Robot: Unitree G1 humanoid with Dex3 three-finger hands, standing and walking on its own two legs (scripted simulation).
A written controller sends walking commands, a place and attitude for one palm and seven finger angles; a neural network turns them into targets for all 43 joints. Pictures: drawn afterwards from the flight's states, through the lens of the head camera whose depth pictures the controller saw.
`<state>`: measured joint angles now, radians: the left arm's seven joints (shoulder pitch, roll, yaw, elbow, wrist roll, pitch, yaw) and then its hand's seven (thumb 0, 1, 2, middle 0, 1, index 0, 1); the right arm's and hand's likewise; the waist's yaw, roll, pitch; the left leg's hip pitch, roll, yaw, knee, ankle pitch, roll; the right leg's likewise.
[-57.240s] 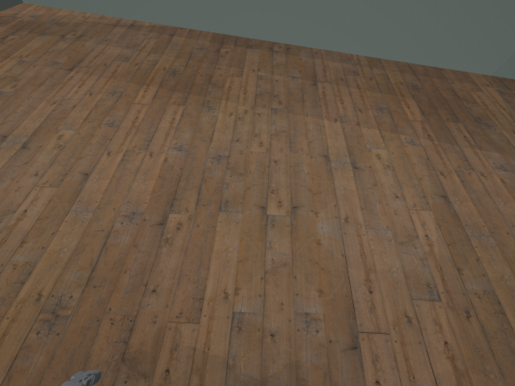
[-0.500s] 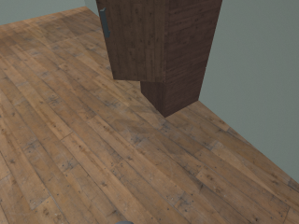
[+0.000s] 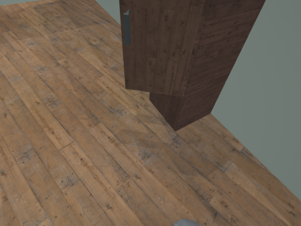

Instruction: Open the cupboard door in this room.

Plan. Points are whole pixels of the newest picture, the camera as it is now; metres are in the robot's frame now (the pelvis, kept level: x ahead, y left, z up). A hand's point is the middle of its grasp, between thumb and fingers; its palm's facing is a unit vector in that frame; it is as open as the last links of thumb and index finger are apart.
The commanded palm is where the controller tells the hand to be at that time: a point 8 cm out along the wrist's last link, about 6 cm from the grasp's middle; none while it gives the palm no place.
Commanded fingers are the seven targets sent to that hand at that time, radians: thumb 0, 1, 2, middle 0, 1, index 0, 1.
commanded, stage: take the last steps up to it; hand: left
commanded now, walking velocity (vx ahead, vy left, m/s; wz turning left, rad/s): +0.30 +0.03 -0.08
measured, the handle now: (128, 27) +0.91 +0.19 +0.06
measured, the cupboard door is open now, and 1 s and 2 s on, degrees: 50 50 50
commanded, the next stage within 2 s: come to a stop and stand still in 0.72 s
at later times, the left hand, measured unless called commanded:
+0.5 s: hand (119, 175) +0.30 +0.13 -0.17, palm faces -0.06 -0.99 -0.14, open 7.4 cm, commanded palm none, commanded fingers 0.00 0.90 0.90 -0.20 -0.30 -0.20 -0.30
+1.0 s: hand (102, 166) +0.33 +0.20 -0.18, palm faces +0.02 -0.99 -0.14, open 7.4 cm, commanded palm none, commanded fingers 0.00 0.90 0.90 -0.20 -0.30 -0.20 -0.30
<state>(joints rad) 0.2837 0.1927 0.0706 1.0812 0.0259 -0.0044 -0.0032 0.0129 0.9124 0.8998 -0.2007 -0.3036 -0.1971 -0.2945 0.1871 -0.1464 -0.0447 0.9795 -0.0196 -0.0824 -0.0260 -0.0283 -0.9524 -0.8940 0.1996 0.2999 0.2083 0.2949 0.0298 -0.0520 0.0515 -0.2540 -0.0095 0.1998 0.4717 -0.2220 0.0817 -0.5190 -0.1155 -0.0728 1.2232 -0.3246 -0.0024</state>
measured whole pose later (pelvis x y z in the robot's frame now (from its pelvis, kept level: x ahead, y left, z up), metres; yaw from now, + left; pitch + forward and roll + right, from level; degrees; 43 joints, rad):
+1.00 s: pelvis +0.32 +0.03 +0.00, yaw -3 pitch +0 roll -1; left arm 0.26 0.17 0.04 1.09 0.01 0.02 0.01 0.01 0.91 0.90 -0.20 -0.30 -0.20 -0.29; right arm 0.17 -0.14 -0.01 1.03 -0.02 -0.04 -0.06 -0.01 -0.95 -0.89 0.20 0.30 0.21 0.29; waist 0.02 -0.04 0.06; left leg -0.26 0.01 0.13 0.48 -0.21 0.06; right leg -0.37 -0.06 -0.04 0.88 -0.44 0.02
